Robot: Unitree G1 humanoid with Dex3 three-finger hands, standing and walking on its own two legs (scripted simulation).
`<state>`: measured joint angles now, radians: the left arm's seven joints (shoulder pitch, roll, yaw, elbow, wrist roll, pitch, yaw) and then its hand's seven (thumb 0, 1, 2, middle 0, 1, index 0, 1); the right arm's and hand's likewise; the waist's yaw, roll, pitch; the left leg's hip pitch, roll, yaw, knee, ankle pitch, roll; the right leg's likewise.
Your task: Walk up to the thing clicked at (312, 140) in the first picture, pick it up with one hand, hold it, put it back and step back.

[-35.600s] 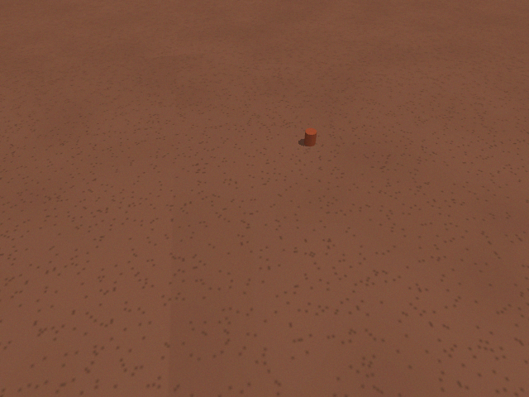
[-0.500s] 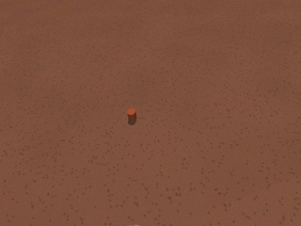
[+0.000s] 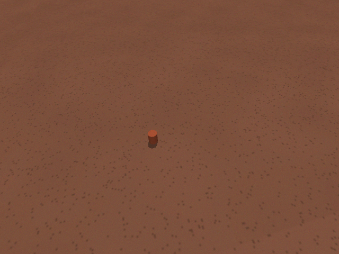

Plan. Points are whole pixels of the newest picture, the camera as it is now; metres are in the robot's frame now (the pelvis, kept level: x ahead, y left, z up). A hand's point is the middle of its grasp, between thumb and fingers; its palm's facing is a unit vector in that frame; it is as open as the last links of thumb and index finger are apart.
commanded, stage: step back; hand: left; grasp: from above
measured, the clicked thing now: (152, 137) +1.07 +0.21 -0.72
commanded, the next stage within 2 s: stand in 0.46 s
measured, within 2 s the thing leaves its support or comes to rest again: neither
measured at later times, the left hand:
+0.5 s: hand (81, 253) +0.17 +0.26 -0.14, palm faces -0.01 -0.93 -0.36, open 7.4 cm
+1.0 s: hand out of the picture +0.11 +0.25 -0.14, palm faces -0.03 -0.94 -0.34, open 7.4 cm
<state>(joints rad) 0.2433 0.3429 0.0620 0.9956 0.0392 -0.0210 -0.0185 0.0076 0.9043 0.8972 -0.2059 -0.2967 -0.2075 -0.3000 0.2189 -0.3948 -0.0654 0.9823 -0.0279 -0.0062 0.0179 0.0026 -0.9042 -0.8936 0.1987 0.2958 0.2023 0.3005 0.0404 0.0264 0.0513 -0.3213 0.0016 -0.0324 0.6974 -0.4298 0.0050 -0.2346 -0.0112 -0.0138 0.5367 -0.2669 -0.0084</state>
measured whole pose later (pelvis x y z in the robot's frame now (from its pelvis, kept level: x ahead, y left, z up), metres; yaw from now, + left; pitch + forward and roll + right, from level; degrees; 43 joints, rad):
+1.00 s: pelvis +0.03 +0.00 +0.02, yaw -1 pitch -3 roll +0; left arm 0.08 0.34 0.00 1.16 0.01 -0.01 0.00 0.01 0.91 0.90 -0.20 -0.30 -0.21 -0.30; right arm 0.07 -0.34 -0.01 1.14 -0.01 -0.01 0.01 0.00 -0.90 -0.89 0.20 0.30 0.20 0.30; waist 0.00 0.00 0.07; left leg -0.10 0.01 0.01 0.31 -0.17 -0.01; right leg -0.10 -0.01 -0.01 0.31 -0.16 0.01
